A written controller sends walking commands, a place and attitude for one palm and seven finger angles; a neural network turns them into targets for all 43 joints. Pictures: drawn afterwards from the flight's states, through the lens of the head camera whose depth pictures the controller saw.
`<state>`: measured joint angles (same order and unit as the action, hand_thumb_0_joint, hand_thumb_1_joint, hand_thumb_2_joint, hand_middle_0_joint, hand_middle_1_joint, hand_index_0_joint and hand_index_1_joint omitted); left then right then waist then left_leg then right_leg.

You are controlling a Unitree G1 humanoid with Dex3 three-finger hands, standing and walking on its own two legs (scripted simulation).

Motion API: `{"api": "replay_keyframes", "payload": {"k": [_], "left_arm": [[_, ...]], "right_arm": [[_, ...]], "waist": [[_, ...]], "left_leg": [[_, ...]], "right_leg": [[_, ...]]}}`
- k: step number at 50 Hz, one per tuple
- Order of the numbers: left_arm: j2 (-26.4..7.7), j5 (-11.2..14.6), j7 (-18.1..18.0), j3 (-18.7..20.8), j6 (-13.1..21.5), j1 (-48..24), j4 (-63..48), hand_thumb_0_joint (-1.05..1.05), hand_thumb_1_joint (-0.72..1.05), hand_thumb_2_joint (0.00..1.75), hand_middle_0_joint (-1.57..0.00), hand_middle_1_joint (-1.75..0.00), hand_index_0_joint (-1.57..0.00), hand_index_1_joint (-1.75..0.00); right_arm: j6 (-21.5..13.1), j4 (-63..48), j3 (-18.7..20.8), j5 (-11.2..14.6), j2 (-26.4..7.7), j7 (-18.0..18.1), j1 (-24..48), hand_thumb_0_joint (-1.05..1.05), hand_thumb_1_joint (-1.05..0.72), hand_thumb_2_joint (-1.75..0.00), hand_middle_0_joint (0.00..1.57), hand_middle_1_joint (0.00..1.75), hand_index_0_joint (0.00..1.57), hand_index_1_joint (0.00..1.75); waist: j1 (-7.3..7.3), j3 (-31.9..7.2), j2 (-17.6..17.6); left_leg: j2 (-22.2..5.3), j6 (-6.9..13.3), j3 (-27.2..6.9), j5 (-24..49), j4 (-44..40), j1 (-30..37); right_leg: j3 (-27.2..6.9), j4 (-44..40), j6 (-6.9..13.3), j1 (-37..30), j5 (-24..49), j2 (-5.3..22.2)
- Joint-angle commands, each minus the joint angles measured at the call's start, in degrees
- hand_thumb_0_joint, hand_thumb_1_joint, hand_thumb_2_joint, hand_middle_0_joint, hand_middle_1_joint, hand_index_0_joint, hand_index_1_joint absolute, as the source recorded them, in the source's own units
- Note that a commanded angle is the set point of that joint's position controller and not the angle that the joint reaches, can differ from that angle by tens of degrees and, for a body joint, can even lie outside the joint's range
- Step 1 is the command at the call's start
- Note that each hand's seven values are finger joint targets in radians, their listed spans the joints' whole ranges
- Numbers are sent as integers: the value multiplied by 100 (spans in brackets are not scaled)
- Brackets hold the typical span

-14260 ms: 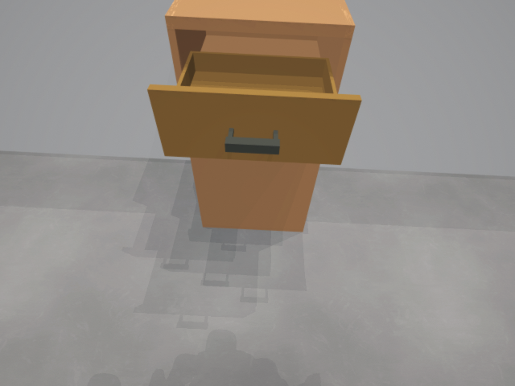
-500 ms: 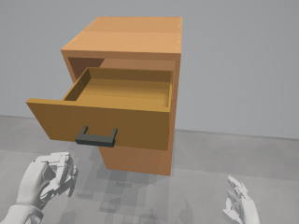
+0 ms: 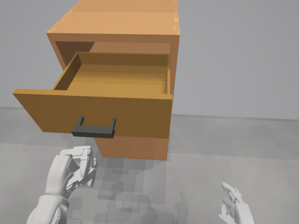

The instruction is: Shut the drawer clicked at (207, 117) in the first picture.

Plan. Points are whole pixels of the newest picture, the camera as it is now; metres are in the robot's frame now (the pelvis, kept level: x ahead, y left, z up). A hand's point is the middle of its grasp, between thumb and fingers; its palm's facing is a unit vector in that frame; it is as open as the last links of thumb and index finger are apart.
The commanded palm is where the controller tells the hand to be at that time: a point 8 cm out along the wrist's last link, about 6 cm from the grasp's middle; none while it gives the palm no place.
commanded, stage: bring the fist close to the handle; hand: left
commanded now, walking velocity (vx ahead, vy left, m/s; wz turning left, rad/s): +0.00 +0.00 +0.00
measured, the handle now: (95, 126) +0.37 +0.18 +0.06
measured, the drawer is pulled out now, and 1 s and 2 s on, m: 0.28 0.28 0.17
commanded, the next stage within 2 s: push the drawer shut in 0.68 s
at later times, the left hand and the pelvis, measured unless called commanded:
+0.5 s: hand (98, 156) +0.27 +0.15 +0.06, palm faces -0.01 -1.00 -0.06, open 3.3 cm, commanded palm +0.24 +0.21 +0.07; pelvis +0.01 -0.01 -0.01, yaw -1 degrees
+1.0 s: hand (100, 152) +0.28 +0.15 +0.06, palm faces -0.04 -1.00 -0.05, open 3.3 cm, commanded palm +0.26 +0.21 +0.07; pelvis +0.00 -0.01 -0.01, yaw +0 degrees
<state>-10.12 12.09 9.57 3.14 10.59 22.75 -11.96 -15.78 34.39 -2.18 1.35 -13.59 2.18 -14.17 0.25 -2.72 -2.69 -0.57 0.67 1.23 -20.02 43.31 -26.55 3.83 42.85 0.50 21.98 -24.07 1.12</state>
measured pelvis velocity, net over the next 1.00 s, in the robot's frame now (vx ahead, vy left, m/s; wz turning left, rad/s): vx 0.00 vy -0.01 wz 0.00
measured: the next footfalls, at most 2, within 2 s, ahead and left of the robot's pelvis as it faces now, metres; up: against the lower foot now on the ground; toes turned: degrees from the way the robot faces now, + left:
none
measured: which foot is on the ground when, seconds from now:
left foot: down 0.00-1.00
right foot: down 0.00-1.00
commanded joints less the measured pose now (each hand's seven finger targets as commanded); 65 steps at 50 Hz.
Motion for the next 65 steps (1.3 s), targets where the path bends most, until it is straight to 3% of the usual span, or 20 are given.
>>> {"api": "replay_keyframes", "payload": {"k": [1, 3, 9, 12, 13, 17, 19, 25, 27, 32, 34, 38, 42, 45, 51, 52, 53, 55, 57, 65], "left_arm": [[-609, 9, -203, 448, 507, -978, -883, 0, 90, 90, -140, -160, -140, -160], [-553, -6, -233, 446, 521, -991, -608, 0, 90, 90, -140, -160, -140, -160], [-508, 5, -199, 317, 710, -1733, -362, 0, 90, 90, -140, -160, -140, -160], [-663, 1, -185, 481, 800, -1803, 109, 0, 90, 90, -140, -160, -140, -160], [-500, 4, -158, 335, 832, -1859, 172, 0, 90, 90, -140, -160, -140, -160], [-934, 36, -173, 808, 896, -1686, 198, 0, 90, 90, -140, -160, -140, -160], [-908, 68, -174, 828, 919, -1702, -10, 0, 90, 90, -140, -160, -140, -160], [-770, 194, -49, 783, 947, -1320, 47, 0, 90, 90, -140, -160, -140, -160], [-787, 229, 45, 789, 908, -1079, 204, 0, 90, 90, -140, -160, -140, -160], [-780, 238, 162, 670, 948, -1375, -68, 0, 90, 90, -140, -160, -140, -160], [-796, 233, 139, 690, 1017, -1483, -236, 0, 90, 90, -140, -160, -140, -160], [-876, 225, 52, 809, 1110, -1453, -131, 0, 90, 90, -140, -160, -140, -160], [-858, 186, 54, 688, 1049, -2157, 229, 0, 90, 90, -140, -160, -140, -160], [-790, 201, 102, 659, 914, -2263, 422, 0, 90, 90, -140, -160, -140, -160], [-1000, 259, 101, 930, 786, -2879, 886, 0, 90, 90, -140, -160, -140, -160], [-1179, 235, 59, 1064, 797, -2996, 1047, 0, 90, 90, -140, -160, -140, -160], [-1014, 239, 62, 939, 806, -3131, 1093, 0, 90, 90, -140, -160, -140, -160], [-976, 246, 46, 896, 843, -3472, 1107, 0, 90, 90, -140, -160, -140, -160], [-1080, 201, -10, 913, 864, -3848, 1352, 0, 90, 90, -140, -160, -140, -160], [-936, 96, -81, 613, 984, -4809, 1519, 0, 90, 90, -140, -160, -140, -160]], "right_arm": [[-248, -950, 278, 44, -709, 41, 571, 0, -90, -90, 20, 30, 20, 30], [-154, -960, 285, 38, -709, 38, 576, 0, -90, -90, 20, 30, 20, 30], [-67, -934, 299, 34, -717, 18, 529, 0, -90, -90, 20, 30, 20, 30], [-4, -843, 330, 22, -766, 25, 459, 0, -90, -90, 20, 30, 20, 30], [23, -867, 329, 16, -749, 11, 480, 0, -90, -90, 20, 30, 20, 30], [129, -926, 366, 10, -774, -13, 468, 0, -90, -90, 20, 30, 20, 30], [179, -994, 366, 22, -726, -29, 484, 0, -90, -90, 20, 30, 20, 30], [265, -1006, 382, 55, -722, -40, 445, 0, -90, -90, 20, 30, 20, 30], [296, -1020, 382, 56, -758, -29, 430, 0, -90, -90, 20, 30, 20, 30], [304, -1023, 387, 77, -764, 9, 452, 0, -90, -90, 20, 30, 20, 30], [285, -1029, 395, 68, -732, 23, 434, 0, -90, -90, 20, 30, 20, 30], [287, -979, 378, 48, -725, 34, 442, 0, -90, -90, 20, 30, 20, 30], [339, -899, 345, 67, -771, 59, 494, 0, -90, -90, 20, 30, 20, 30], [354, -925, 350, 83, -767, 62, 506, 0, -90, -90, 20, 30, 20, 30], [443, -891, 336, 85, -785, 89, 527, 0, -90, -90, 20, 30, 20, 30], [466, -837, 332, 81, -816, 95, 481, 0, -90, -90, 20, 30, 20, 30], [478, -844, 327, 88, -781, 88, 509, 0, -90, -90, 20, 30, 20, 30], [470, -798, 341, 99, -792, 91, 483, 0, -90, -90, 20, 30, 20, 30], [492, -692, 333, 102, -833, 109, 440, 0, -90, -90, 20, 30, 20, 30], [475, -569, 372, 101, -845, 123, 314, 0, -90, -90, 20, 30, 20, 30]], "waist": [[41, -615, 230], [26, -624, 358], [100, -1067, 49], [137, -1019, 365], [138, -1029, 313], [-29, -1386, 295], [-48, -1597, 148], [43, -1255, 279], [76, -1092, 565], [152, -1080, 229], [146, -1314, 176], [139, -1268, 248], [259, -994, 328], [195, -1231, 153], [153, -1376, 294], [180, -1302, 470], [169, -1293, 305], [236, -1292, 167], [329, -1107, 314], [365, -1753, 95]], "left_leg": [[18, 24, -302, 534, -619, 564], [25, 33, -268, 494, -594, 460], [29, 19, -234, 763, -365, 493], [16, 40, -222, 786, -247, 326], [35, 39, -207, 780, -221, 305], [42, 53, -139, 1062, -184, 282], [51, 54, -83, 1321, -167, 399], [32, 53, -45, 1431, -124, 333], [46, 76, -53, 1338, -91, 167], [65, 91, -76, 1238, -57, 287], [69, 90, -93, 1305, -41, 395], [67, 86, -113, 1201, -33, 332], [71, 87, -142, 873, -28, 160], [77, 76, -133, 916, -64, 270], [83, 74, -108, 974, -98, 217], [61, 83, -123, 970, -98, 138], [75, 83, -103, 956, -116, 182], [66, 65, -119, 913, -123, 272], [45, 81, -164, 699, -129, 183], [41, 71, -254, 743, -186, 583]], "right_leg": [[53, -577, 8, 537, 722, -156], [35, -568, 4, 543, 692, -160], [-9, -373, 16, 567, 1041, -139], [-55, -356, -2, 636, 1126, -151], [-63, -320, -8, 683, 1165, -143], [-142, -269, 5, 330, 1533, -119], [-159, -223, 3, 169, 1903, -96], [-152, -285, -42, 222, 2251, -117], [-199, -346, -77, 209, 2268, -100], [-197, -355, -68, 383, 2074, -91], [-194, -299, -62, 349, 2105, -85], [-194, -294, -52, 405, 1947, -93], [-235, -355, -58, 624, 1528, -96], [-233, -356, -43, 528, 1569, -80], [-303, -402, -63, 357, 1694, -62], [-304, -416, -64, 336, 1665, -68], [-312, -415, -62, 390, 1665, -69], [-267, -400, -54, 527, 1569, -90], [-266, -460, -57, 681, 1255, -105], [-214, -381, -18, 683, 1196, -109]]}}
